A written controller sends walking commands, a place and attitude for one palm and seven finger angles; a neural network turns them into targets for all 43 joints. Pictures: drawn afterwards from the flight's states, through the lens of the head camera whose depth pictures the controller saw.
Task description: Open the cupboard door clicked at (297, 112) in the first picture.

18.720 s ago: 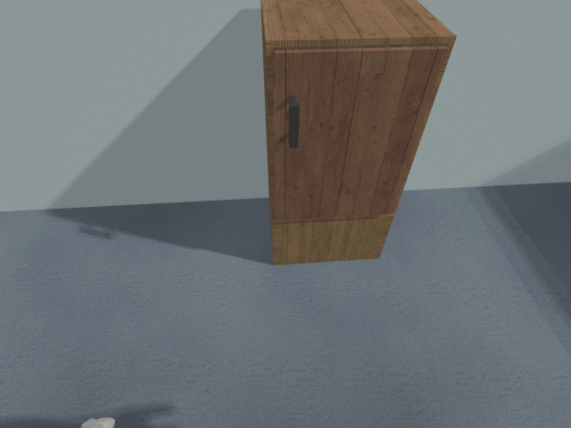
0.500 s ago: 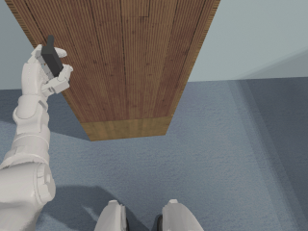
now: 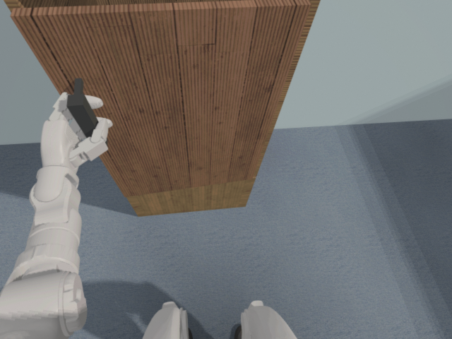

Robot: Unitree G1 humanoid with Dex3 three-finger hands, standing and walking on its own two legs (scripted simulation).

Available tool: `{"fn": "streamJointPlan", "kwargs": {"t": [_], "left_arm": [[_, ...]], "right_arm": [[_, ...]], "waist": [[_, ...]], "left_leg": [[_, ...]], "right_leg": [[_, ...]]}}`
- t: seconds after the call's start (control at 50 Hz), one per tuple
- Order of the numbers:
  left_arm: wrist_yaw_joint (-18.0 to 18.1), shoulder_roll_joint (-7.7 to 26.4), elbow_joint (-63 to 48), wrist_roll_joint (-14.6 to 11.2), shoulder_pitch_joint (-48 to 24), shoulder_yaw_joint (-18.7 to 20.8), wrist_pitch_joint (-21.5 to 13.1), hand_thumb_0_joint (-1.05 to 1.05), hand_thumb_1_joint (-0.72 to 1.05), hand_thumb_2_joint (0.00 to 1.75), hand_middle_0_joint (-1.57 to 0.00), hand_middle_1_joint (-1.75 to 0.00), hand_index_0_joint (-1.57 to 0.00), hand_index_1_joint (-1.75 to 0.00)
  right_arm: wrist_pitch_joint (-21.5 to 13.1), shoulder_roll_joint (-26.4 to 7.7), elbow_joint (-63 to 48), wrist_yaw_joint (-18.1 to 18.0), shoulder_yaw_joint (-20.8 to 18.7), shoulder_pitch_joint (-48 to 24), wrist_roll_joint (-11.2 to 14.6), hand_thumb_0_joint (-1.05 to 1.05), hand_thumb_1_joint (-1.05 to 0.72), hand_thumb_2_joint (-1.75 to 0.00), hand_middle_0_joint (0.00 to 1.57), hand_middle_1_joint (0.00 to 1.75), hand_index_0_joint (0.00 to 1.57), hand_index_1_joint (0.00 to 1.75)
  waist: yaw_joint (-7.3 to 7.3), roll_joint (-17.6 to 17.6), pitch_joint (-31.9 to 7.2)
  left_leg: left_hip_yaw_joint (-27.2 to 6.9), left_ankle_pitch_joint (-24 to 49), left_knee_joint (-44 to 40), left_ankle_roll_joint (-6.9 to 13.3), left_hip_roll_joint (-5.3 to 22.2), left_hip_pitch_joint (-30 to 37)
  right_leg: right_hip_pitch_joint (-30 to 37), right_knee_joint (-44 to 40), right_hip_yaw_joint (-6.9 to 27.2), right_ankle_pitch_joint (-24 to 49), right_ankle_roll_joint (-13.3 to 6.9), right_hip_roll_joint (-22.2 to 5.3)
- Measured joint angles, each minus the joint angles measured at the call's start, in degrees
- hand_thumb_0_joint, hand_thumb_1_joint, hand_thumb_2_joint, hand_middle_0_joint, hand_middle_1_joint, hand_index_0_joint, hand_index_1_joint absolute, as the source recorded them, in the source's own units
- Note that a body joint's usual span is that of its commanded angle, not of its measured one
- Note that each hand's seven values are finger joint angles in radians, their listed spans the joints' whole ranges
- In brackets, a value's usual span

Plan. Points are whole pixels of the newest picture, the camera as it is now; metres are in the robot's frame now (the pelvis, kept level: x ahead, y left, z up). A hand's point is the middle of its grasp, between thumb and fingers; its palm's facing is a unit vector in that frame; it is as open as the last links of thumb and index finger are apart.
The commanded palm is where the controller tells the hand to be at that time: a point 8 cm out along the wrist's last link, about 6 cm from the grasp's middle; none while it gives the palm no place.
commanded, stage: pull the door open along its arc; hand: left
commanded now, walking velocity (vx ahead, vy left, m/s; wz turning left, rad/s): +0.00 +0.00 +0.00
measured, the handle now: (90, 115) +0.50 +0.23 +0.05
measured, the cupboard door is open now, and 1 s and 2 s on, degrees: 4 41 44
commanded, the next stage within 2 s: open thumb and fingers to let go in 0.62 s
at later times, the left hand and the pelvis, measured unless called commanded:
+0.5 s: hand (152, 219) +0.30 +0.10 +0.05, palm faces +0.48 -0.88 +0.02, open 6.3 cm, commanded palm +0.24 +0.13 +0.05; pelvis +0.00 -0.02 +0.01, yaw +4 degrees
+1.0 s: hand (185, 244) +0.26 +0.05 +0.05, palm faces +0.46 -0.89 -0.01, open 7.7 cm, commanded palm +0.21 +0.10 +0.05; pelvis +0.00 -0.06 +0.00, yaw +6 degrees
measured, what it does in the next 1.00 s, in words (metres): shifts its weight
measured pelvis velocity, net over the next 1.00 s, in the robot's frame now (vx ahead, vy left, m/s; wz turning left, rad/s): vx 0.00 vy -0.06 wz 0.10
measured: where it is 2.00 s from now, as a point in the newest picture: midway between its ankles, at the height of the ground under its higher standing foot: outside the picture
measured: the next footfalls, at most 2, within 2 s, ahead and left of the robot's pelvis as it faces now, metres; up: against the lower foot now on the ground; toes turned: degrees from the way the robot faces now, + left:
none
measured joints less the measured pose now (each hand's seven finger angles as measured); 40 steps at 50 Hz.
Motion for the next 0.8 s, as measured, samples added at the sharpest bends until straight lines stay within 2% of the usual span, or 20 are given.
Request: {"fn": "streamJointPlan", "kwargs": {"t": [0.12,0.14,0.18,0.24,0.34,0.38,0.42,0.48,0.58,0.7,0.74,0.8], "left_arm": [[1.0,-4.9,-13.3,-2.3,13.0,-4.2,0.7,0.01,0.69,0.73,-0.32,-1.33,-0.31,-1.34],[2.2,-6.3,-15.8,-2.5,15.2,-5.2,1.0,0.01,0.69,0.73,-0.32,-1.33,-0.31,-1.33],[7.8,-10.0,-20.8,-2.4,19.1,-7.7,1.3,0.01,0.68,0.74,-0.31,-1.32,-0.31,-1.31],[18.0,-16.1,-27.7,-0.2,24.3,-11.5,1.2,0.02,0.67,0.75,-0.30,-1.33,-0.32,-1.29],[33.7,-23.7,-34.2,7.2,29.7,-18.4,1.5,0.02,0.67,0.78,-0.31,-1.34,-0.33,-1.28],[38.4,-25.6,-35.7,10.0,31.3,-20.9,2.3,0.01,0.67,0.79,-0.31,-1.34,-0.33,-1.29],[41.2,-26.8,-37.0,12.3,33.1,-23.2,3.2,0.01,0.67,0.79,-0.31,-1.33,-0.32,-1.29],[43.0,-27.7,-39.2,14.2,36.4,-26.4,4.7,0.01,0.68,0.79,-0.30,-1.33,-0.31,-1.30],[43.3,-28.7,-43.5,15.0,43.0,-30.8,6.2,0.01,0.67,0.77,-0.28,-1.32,-0.32,-1.32],[41.5,-26.6,-50.1,15.8,52.1,-36.1,7.3,0.01,0.66,0.74,-0.28,-1.31,-0.33,-1.33],[41.7,-26.2,-50.7,16.0,53.0,-36.9,7.0,0.01,0.65,0.74,-0.29,-1.32,-0.34,-1.34],[42.7,-26.6,-49.6,15.9,51.4,-36.1,6.6,0.00,0.64,0.76,-0.32,-1.32,-0.35,-1.34]], "right_arm": [[-0.6,0.3,-1.7,0.5,-0.7,-0.4,0.8,0.01,-0.90,-0.90,0.20,0.30,0.20,0.30],[-1.0,0.4,-1.9,0.5,-1.0,-0.6,0.7,0.01,-0.90,-0.90,0.20,0.30,0.20,0.30],[-2.1,0.6,-2.0,0.7,-1.4,-1.3,0.2,0.01,-0.90,-0.90,0.20,0.30,0.20,0.30],[-3.4,1.0,-2.1,1.6,-1.6,-3.4,-1.0,0.01,-0.90,-0.90,0.20,0.30,0.20,0.30],[-4.0,2.2,-2.5,2.7,-1.7,-7.7,-3.2,0.01,-0.90,-0.90,0.20,0.30,0.20,0.30],[-4.0,2.9,-2.8,2.9,-1.5,-9.3,-3.7,0.01,-0.90,-0.90,0.20,0.30,0.20,0.30],[-4.0,3.6,-3.1,2.8,-1.3,-10.4,-4.1,0.01,-0.90,-0.90,0.20,0.30,0.20,0.30],[-4.1,4.5,-3.7,2.4,-0.8,-11.5,-4.3,0.01,-0.90,-0.90,0.20,0.30,0.20,0.30],[-5.0,5.2,-4.7,1.6,0.1,-11.5,-4.4,0.01,-0.90,-0.90,0.20,0.30,0.20,0.30],[-6.5,5.4,-5.6,1.3,0.9,-10.3,-4.5,0.01,-0.90,-0.90,0.20,0.30,0.21,0.30],[-7.0,5.1,-5.5,0.9,0.9,-10.2,-4.6,0.01,-0.90,-0.90,0.20,0.30,0.21,0.30],[-7.4,4.4,-4.4,0.3,0.5,-10.5,-4.8,0.01,-0.90,-0.90,0.20,0.30,0.20,0.30]], "waist": [[1.57,0.1,-0.6],[2.11,0.0,-0.8],[3.16,0.1,-1.0],[4.45,-0.1,-1.1],[6.26,-0.5,-1.3],[6.85,-0.6,-1.4],[7.34,-0.7,-1.5],[7.76,-0.6,-1.4],[7.86,-0.3,-1.3],[6.96,-0.1,-1.7],[6.73,0.1,-1.7],[6.90,0.3,-1.8]], "left_leg": [[0.5,0.3,-2.7,-0.1,-0.2,4.0],[0.6,0.3,-3.0,-0.1,-0.2,4.6],[0.6,0.4,-3.5,-0.2,-0.5,5.5],[0.4,0.4,-3.6,-0.3,-0.9,6.3],[-0.4,0.2,-2.4,-0.6,-1.7,6.5],[-0.9,0.1,-2.0,-0.8,-2.0,6.7],[-1.3,0.2,-1.9,-1.0,-2.2,7.1],[-2.0,0.4,-2.2,-1.5,-2.3,8.2],[-3.0,0.9,-3.4,-2.2,-2.3,10.2],[-3.6,0.8,-3.9,-3.1,-2.1,11.5],[-3.9,0.7,-3.5,-3.4,-2.0,11.3],[-4.3,0.5,-2.5,-3.7,-2.1,10.2]], "right_leg": [[3.8,-2.4,0.5,0.2,0.1,-0.1],[4.3,-2.7,0.6,0.3,0.1,-0.1],[5.2,-3.0,0.6,0.2,0.1,-0.3],[5.9,-2.6,0.4,-0.2,0.1,-0.7],[6.3,-0.6,-0.4,-1.4,-0.3,-1.6],[6.5,0.1,-0.9,-1.8,-0.6,-1.8],[7.1,0.4,-1.3,-2.1,-0.9,-2.0],[8.4,0.1,-2.1,-2.3,-1.3,-2.0],[10.7,-0.9,-3.0,-2.2,-2.0,-1.9],[11.9,-1.0,-3.5,-2.7,-2.9,-1.6],[11.7,-0.5,-3.8,-3.0,-3.1,-1.5],[10.7,0.8,-4.3,-3.6,-3.5,-1.6]]}}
